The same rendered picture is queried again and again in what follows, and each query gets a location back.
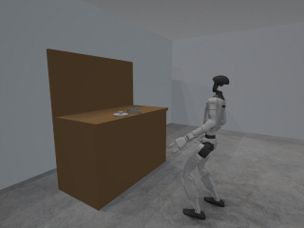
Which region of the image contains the robot left foot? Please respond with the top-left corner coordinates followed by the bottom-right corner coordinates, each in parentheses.
top-left (182, 208), bottom-right (206, 220)

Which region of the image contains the right robot hand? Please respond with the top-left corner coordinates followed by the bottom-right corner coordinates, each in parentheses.
top-left (195, 133), bottom-right (205, 144)

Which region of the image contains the robot left upper arm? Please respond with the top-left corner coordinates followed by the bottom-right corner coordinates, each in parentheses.
top-left (207, 98), bottom-right (219, 129)

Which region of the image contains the lid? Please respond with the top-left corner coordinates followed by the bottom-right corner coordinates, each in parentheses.
top-left (113, 113), bottom-right (128, 117)

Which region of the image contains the table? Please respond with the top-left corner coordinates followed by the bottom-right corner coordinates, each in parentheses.
top-left (47, 48), bottom-right (168, 211)

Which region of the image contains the robot right upper arm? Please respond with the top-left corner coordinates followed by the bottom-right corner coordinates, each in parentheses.
top-left (220, 108), bottom-right (227, 125)

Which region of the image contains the pot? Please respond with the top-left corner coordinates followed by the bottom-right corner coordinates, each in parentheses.
top-left (127, 107), bottom-right (141, 114)

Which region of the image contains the humanoid robot torso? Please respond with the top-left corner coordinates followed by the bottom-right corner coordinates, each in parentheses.
top-left (202, 95), bottom-right (226, 151)

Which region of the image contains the left robot hand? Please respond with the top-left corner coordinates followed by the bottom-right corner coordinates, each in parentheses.
top-left (167, 137), bottom-right (187, 155)

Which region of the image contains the robot left forearm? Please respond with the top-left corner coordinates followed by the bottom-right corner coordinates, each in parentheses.
top-left (184, 120), bottom-right (214, 143)

